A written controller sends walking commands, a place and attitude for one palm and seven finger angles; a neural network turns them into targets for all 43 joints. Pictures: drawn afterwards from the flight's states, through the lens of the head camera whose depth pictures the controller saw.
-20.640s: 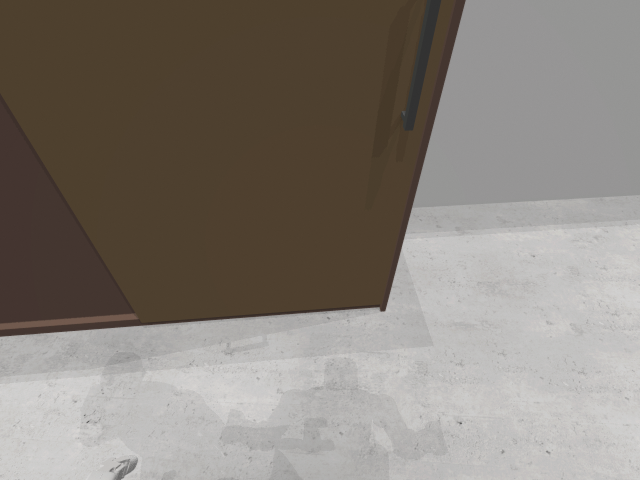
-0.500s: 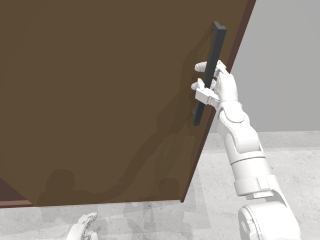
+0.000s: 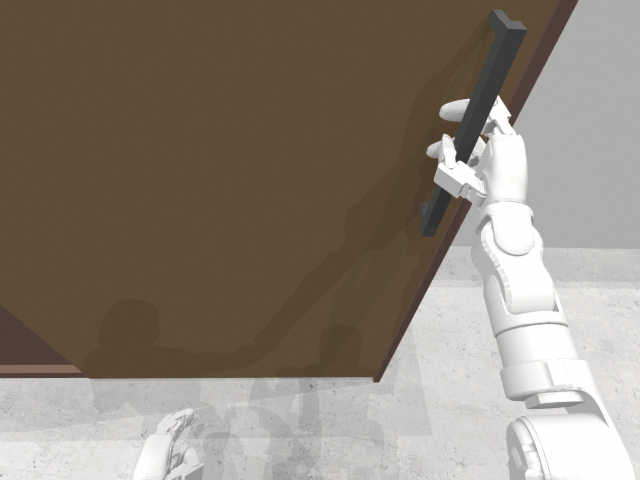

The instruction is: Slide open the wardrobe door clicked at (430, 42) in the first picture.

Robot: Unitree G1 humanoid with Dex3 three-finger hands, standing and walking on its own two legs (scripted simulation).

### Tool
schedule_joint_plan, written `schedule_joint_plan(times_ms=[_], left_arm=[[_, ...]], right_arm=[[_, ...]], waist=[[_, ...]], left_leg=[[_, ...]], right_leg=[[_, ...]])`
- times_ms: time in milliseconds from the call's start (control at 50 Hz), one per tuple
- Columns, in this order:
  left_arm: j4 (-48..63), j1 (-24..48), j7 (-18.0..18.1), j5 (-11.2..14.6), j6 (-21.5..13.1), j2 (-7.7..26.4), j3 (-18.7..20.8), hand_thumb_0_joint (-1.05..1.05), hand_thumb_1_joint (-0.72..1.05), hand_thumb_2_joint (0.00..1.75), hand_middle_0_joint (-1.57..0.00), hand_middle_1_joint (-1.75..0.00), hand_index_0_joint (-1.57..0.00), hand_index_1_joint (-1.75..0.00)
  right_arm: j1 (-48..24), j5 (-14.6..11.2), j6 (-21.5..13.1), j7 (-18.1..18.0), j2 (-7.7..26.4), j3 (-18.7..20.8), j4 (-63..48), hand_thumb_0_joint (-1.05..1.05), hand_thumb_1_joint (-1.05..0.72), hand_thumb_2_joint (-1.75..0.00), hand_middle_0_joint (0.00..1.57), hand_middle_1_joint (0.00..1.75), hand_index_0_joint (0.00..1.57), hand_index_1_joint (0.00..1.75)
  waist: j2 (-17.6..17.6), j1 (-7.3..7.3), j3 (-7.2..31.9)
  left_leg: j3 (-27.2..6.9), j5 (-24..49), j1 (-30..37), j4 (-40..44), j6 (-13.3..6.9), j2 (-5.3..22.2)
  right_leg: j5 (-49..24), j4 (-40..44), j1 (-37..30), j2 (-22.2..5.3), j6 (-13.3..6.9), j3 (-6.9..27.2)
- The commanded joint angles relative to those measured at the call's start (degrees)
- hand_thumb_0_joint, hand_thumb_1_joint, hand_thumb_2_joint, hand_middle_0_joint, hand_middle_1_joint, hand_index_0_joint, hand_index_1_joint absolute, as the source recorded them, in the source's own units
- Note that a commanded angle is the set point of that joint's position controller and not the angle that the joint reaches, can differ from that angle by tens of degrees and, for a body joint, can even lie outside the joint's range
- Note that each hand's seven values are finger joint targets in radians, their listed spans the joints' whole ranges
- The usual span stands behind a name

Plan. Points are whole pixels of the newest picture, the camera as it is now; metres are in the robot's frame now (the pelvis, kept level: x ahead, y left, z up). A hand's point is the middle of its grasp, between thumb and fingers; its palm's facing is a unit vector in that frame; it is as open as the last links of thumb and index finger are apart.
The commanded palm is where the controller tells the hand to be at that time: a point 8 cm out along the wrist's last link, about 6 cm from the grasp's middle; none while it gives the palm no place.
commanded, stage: step sideways, sliding the door along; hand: right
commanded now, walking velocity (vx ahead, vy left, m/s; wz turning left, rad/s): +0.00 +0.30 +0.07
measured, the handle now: (455, 144) +0.47 -0.14 +0.19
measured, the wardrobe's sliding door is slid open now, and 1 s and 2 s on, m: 0.00 0.05 0.16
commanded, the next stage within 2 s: none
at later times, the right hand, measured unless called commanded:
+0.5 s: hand (429, 165) +0.43 -0.10 +0.18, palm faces +0.26 +0.97 -0.05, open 6.1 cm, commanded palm +0.40 -0.07 +0.18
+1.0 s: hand (385, 161) +0.42 -0.05 +0.19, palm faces +0.36 +0.93 +0.06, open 6.6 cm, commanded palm +0.39 +0.01 +0.17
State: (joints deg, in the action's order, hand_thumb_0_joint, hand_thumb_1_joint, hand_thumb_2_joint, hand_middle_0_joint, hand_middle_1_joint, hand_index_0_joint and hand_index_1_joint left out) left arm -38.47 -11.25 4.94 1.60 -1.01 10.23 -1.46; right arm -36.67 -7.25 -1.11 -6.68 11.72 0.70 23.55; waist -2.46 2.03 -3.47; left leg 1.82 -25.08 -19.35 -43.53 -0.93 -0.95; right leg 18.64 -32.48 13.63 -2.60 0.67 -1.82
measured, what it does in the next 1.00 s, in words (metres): steps to the left: left foot, then right foot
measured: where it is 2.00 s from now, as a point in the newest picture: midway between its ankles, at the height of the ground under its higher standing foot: outside the picture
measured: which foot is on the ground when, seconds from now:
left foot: down 0.00-0.24, up 0.26-0.58, down 0.60-0.80, up 0.82-1.00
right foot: down 0.00-0.62, up 0.64-0.78, down 0.80-1.00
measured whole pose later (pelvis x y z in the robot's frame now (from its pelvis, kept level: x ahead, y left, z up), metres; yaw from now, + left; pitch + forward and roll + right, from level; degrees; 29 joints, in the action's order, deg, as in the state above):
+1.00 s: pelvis +0.12 +0.14 +0.01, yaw -4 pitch -1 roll +5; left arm -31.7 -9.2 -1.6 2.1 -9.2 10.9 1.2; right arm -9.8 -1.2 -3.5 -10.9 3.7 1.1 -20.0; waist -3.3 8.7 -12.8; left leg 3.2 -25.5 -26.0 -61.7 0.9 2.0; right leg 21.0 -31.7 9.6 -6.3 -1.5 -6.7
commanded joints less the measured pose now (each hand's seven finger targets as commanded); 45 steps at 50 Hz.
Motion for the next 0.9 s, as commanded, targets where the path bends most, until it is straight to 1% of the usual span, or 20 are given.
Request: schedule_joint_plan(times_ms=[0,60,140,180,200,220,240,260,300,400,500,560,600,620,680,720,740,780,820,880], left_arm=[[9.42,6.85,-0.49,0.2,-2.26,7.98,2.75,0.0,0.9,0.9,-0.2,-0.3,-0.2,-0.3],[10.98,10.53,0.16,0.78,-1.99,6.07,2.76,0.0,0.9,0.9,-0.2,-0.3,-0.2,-0.3],[9.47,10.13,-0.02,0.52,-2.91,5.5,3.26,0.0,0.9,0.9,-0.2,-0.3,-0.2,-0.3],[9.91,8.97,-0.14,0.02,-2.77,4.32,2.8,0.0,0.9,0.9,-0.2,-0.3,-0.2,-0.3],[9.65,7.61,-0.32,-0.11,-2.56,5.77,3.74,0.0,0.9,0.9,-0.2,-0.3,-0.2,-0.3],[10.89,7.11,-1.19,-0.55,-2.57,8.6,5.44,0.0,0.9,0.9,-0.2,-0.3,-0.2,-0.3],[11.41,6.78,-3.08,0.27,-1.92,9.24,5.48,0.0,0.9,0.9,-0.2,-0.3,-0.2,-0.3],[12.02,9.08,-4.97,0.24,-1.96,9.63,6.2,0.0,0.9,0.9,-0.2,-0.3,-0.2,-0.3],[11.92,9.46,-5.22,0.24,-2.26,8.85,6.26,0.0,0.9,0.9,-0.2,-0.3,-0.2,-0.3],[13.82,8.19,-5.38,0.2,-2.82,9.01,6.41,0.0,0.9,0.9,-0.2,-0.3,-0.2,-0.3],[15.46,8.98,-5.07,0.51,-5.53,7.86,5.03,0.0,0.9,0.9,-0.2,-0.3,-0.2,-0.3],[14.98,8.99,-4.65,1.84,-7.15,6.68,4.24,0.0,0.9,0.9,-0.2,-0.3,-0.2,-0.3],[14.64,11.69,-3.37,1.11,-7.44,4.18,3.65,0.0,0.9,0.9,-0.2,-0.3,-0.2,-0.3],[13.66,11.15,-2.91,-0.21,-8.21,3.41,2.58,0.0,0.9,0.9,-0.2,-0.3,-0.2,-0.3],[12.34,10.39,-2.41,1.03,-8.77,4.54,3.05,0.0,0.9,0.9,-0.2,-0.3,-0.2,-0.3],[11.53,10.13,-2.45,0.95,-8.6,5.2,3.26,0.0,0.9,0.9,-0.2,-0.3,-0.2,-0.3],[11.65,11.11,-2.3,0.85,-8.45,5.77,3.51,0.0,0.9,0.9,-0.2,-0.3,-0.2,-0.3],[15.25,11.96,-3.78,0.48,-8.42,8.33,5.48,0.0,0.9,0.9,-0.2,-0.3,-0.2,-0.3],[15.72,10.12,-5.88,0.93,-9.63,9.23,6.76,0.0,0.9,0.9,-0.2,-0.3,-0.2,-0.3],[15.46,8.25,-6.53,0.76,-11.45,7.2,5.16,0.0,0.9,0.9,-0.2,-0.3,-0.2,-0.3]], right_arm=[[-32.73,1.3,-6.41,3.26,-4.19,-7.83,-21.48,0.0,-0.9,-0.9,0.45,1.4,0.45,1.4],[-30.43,3.16,-6.66,3.5,-2.95,-8.33,-25.41,0.0,-0.9,-0.9,0.45,1.4,0.45,1.4],[-29.61,3.47,-8.02,3.71,-6.67,-11.52,-31.62,0.0,-0.9,-0.9,0.45,1.4,0.45,1.4],[-30.81,3.7,-10.03,4.0,-10.97,-15.39,-35.61,0.0,-0.9,-0.9,0.45,1.4,0.45,1.4],[-31.34,3.31,-10.93,4.1,-11.17,-16.52,-37.51,0.0,-0.9,-0.9,0.45,1.4,0.45,1.4],[-30.44,2.54,-11.46,4.5,-11.65,-17.26,-39.17,0.0,-0.9,-0.9,0.45,1.4,0.45,1.4],[-28.72,2.51,-11.43,4.86,-12.34,-17.41,-37.34,0.0,-0.9,-0.9,0.45,1.4,0.45,1.4],[-30.52,2.44,-11.34,5.05,-11.39,-14.78,-36.65,0.0,-0.9,-0.9,0.45,1.4,0.45,1.4],[-34.67,3.39,-11.71,5.28,-9.43,-14.39,-42.49,0.0,-0.9,-0.9,0.45,1.4,0.45,1.4],[-26.67,4.13,-9.44,5.96,-9.03,-14.17,-41.76,0.0,-0.9,-0.9,0.45,1.4,0.45,1.4],[-19.52,3.66,-9.44,5.32,-4.89,-11.6,-43.38,0.0,-0.9,-0.9,0.45,1.4,0.45,1.4],[-14.18,3.95,-9.44,4.67,-2.38,-9.78,-45.32,0.0,-0.9,-0.9,0.45,1.4,0.45,1.4],[-9.14,4.73,-8.61,3.96,3.96,-5.37,-46.24,0.0,-0.9,-0.9,0.45,1.4,0.45,1.4],[-6.34,5.15,-8.1,3.56,5.47,-4.15,-49.5,0.0,-0.9,-0.9,0.45,1.4,0.45,1.4],[-5.0,3.67,-10.1,2.07,0.83,-6.56,-60.62,0.0,-0.9,-0.9,0.45,1.4,0.45,1.4],[-3.46,4.08,-11.02,1.51,-2.06,-8.21,-61.16,0.0,-0.9,-0.9,0.45,1.4,0.45,1.4],[-3.97,3.71,-11.98,1.36,-2.84,-9.46,-62.96,0.0,-0.9,-0.9,0.45,1.4,0.45,1.4],[-3.69,3.42,-13.8,2.51,-8.01,-15.01,-65.81,0.0,-0.9,-0.9,0.45,1.4,0.45,1.4],[-4.5,5.19,-13.79,3.25,-9.01,-16.32,-64.31,0.0,-0.9,-0.9,0.45,1.4,0.45,1.4],[-0.32,5.1,-12.59,3.15,-12.56,-20.43,-65.35,0.0,-0.9,-0.9,0.45,1.4,0.45,1.4]], waist=[[-5.26,-4.27,20.68],[16.1,-2.92,20.68],[10.41,-2.89,17.45],[8.05,-5.2,21.18],[3.86,-7.08,23.79],[-9.14,-6.06,26.39],[-11.36,-4.31,29.75],[-4.92,-3.92,28.18],[-1.27,-4.94,23.63],[-10.67,-4.67,21.25],[-19.5,-4.45,18.52],[-11.05,-2.64,18.62],[16.05,-1.37,20.04],[15.09,-0.4,18.13],[20.58,-2.14,21.9],[20.09,-4.18,23.66],[12.82,-5.21,24.3],[-9.99,-2.78,27.01],[-4.84,-2.79,27.26],[-11.68,-3.83,20.77]], left_leg=[[-0.85,11.88,6.75,13.65,-0.59,1.69],[-17.74,46.77,21.14,20.97,-7.46,16.6],[-13.66,61.81,24.82,14.15,-9.23,16.47],[-5.85,61.43,20.84,5.14,-5.9,12.18],[-1.97,50.94,9.28,-4.61,-2.31,9.37],[-0.67,13.24,-12.4,-17.65,1.42,2.23],[-6.9,-8.91,-18.68,-28.16,0.02,2.22],[-11.27,-7.6,-21.83,-32.35,-1.44,3.34],[-8.94,-5.64,-24.31,-26.84,-0.4,5.67],[0.46,6.75,-14.98,-12.34,2.1,3.22],[5.69,9.26,-3.39,2.15,2.59,0.46],[4.76,34.39,12.38,15.2,2.12,1.44],[-16.6,83.52,24.39,14.94,-4.74,19.48],[-16.55,84.26,18.34,16.31,-4.21,22.07],[-14.6,81.58,28.4,9.57,-7.9,21.06],[-8.65,75.51,24.33,5.29,-5.81,16.91],[-4.57,64.43,17.44,0.89,-3.13,13.86],[-0.1,-0.24,-8.8,-14.26,2.86,4.38],[-4.87,-7.22,-11.14,-26.58,1.06,3.37],[-1.21,-4.69,-16.08,-24.47,1.54,3.79]], right_leg=[[-34.61,-2.78,-13.6,-14.35,-7.33,6.26],[5.97,-19.73,8.57,0.22,-1.09,0.29],[11.12,-17.57,11.8,-0.32,-1.33,2.06],[-5.27,1.14,-0.28,-2.52,-1.59,-0.24],[-27.09,8.95,-15.51,-8.28,-3.71,3.96],[-61.34,5.34,-32.9,-23.11,-10.57,21.31],[-73.58,1.71,-40.09,-29.74,-14.48,26.37],[-65.62,0.47,-39.68,-30.74,-15.6,22.36],[-53.02,1.07,-34.47,-27.98,-13.89,16.65],[-51.72,2.55,-29.26,-18.79,-7.5,2.05],[-56.75,-0.83,-25.91,-16.54,-2.83,-3.83],[-42.67,-12.9,-16.3,-11.72,-2.35,-5.31],[17.54,-30.8,6.81,1.47,-0.45,-2.24],[22.42,-33.64,6.85,1.53,1.02,2.83],[20.41,-25.85,11.53,-0.05,0.39,3.97],[9.02,-8.16,4.25,-0.11,0.15,2.19],[-6.6,2.54,-5.92,-2.05,0.12,-0.46],[-65.95,4.69,-27.04,-24.14,-9.53,18.18],[-58.89,2.17,-25.69,-24.23,-11.96,9.61],[-62.5,2.5,-28.41,-17.47,-8.0,2.42]])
